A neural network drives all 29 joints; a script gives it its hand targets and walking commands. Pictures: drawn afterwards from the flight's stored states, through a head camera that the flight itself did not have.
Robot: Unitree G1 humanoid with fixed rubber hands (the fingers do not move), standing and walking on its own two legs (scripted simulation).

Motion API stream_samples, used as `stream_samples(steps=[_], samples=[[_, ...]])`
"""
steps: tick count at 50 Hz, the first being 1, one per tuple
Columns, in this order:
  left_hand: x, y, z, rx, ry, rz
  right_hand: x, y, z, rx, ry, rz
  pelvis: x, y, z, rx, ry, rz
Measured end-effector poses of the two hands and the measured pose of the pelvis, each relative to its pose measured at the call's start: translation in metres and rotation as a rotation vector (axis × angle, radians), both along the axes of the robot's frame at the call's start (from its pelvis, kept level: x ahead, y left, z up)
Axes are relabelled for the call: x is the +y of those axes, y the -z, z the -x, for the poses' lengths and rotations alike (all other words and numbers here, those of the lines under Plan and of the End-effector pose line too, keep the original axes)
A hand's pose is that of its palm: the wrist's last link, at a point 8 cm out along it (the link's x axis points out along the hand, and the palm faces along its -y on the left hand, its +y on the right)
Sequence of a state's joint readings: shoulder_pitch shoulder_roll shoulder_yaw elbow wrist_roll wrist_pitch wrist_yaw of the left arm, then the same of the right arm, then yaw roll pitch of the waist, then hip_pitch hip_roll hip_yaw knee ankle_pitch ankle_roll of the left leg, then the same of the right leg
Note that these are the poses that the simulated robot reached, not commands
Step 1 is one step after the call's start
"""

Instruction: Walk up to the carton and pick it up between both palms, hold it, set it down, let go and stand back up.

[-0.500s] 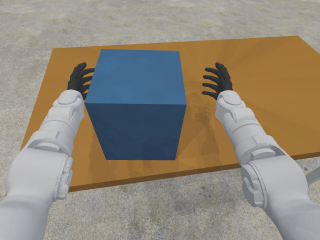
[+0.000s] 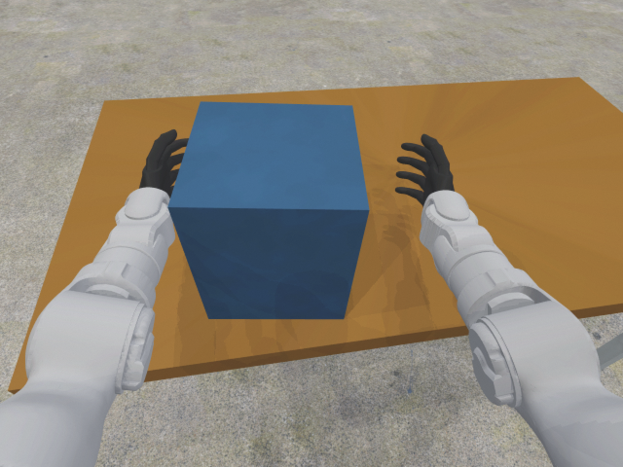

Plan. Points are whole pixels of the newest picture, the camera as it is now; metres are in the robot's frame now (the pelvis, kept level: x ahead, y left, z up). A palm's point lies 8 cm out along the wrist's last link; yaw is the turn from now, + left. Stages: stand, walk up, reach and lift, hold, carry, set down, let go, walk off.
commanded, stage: reach and lift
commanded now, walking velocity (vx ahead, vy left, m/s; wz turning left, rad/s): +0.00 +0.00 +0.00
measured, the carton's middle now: (276, 217) +0.46 +0.07 +0.06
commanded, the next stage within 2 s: none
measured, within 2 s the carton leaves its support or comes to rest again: neither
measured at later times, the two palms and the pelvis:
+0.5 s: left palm (173, 195) +0.43 +0.20 +0.12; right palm (404, 210) +0.43 -0.10 +0.11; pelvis +0.01 +0.01 +0.01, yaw +1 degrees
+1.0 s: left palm (175, 201) +0.42 +0.20 +0.12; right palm (408, 213) +0.42 -0.10 +0.11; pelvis +0.02 +0.00 +0.01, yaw +1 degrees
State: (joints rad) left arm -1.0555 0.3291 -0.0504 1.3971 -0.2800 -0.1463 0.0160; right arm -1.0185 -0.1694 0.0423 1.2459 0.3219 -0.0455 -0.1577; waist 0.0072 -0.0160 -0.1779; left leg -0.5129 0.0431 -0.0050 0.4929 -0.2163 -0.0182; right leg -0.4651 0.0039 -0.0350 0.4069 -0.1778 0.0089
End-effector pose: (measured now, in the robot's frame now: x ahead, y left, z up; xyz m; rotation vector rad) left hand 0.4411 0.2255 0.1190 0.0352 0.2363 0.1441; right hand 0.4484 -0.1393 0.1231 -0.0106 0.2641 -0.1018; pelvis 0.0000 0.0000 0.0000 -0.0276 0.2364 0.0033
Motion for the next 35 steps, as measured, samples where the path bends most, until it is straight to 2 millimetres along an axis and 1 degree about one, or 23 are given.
stream_samples(steps=[6, 10, 13, 19, 26, 35], samples=[[-0.001, 0.001, 0.001, -0.012, -0.007, 0.007, 0.014, 0.001, 0.000, 0.003, -0.027, -0.001, -0.001, 0.000, 0.002, 0.016, -0.006, -0.002], [-0.005, 0.001, 0.001, -0.025, 0.004, 0.012, 0.032, 0.002, 0.001, 0.000, -0.051, -0.011, -0.001, 0.000, 0.002, 0.015, -0.014, -0.001], [-0.013, 0.001, 0.001, -0.033, 0.025, 0.020, 0.047, 0.004, 0.003, -0.005, -0.054, -0.020, -0.001, -0.002, 0.002, 0.003, -0.021, -0.001], [-0.015, 0.000, 0.002, -0.038, 0.037, 0.013, 0.046, 0.006, 0.011, -0.045, -0.002, -0.004, 0.002, -0.007, 0.001, -0.065, -0.029, -0.005], [-0.021, 0.001, 0.009, -0.042, 0.037, 0.033, 0.042, 0.009, 0.024, -0.085, 0.035, -0.017, 0.009, -0.011, -0.009, -0.155, -0.022, -0.010], [-0.025, 0.001, 0.017, -0.026, 0.023, 0.044, 0.039, 0.009, 0.027, -0.085, 0.017, 0.015, 0.009, -0.012, -0.018, -0.229, -0.010, -0.014]])
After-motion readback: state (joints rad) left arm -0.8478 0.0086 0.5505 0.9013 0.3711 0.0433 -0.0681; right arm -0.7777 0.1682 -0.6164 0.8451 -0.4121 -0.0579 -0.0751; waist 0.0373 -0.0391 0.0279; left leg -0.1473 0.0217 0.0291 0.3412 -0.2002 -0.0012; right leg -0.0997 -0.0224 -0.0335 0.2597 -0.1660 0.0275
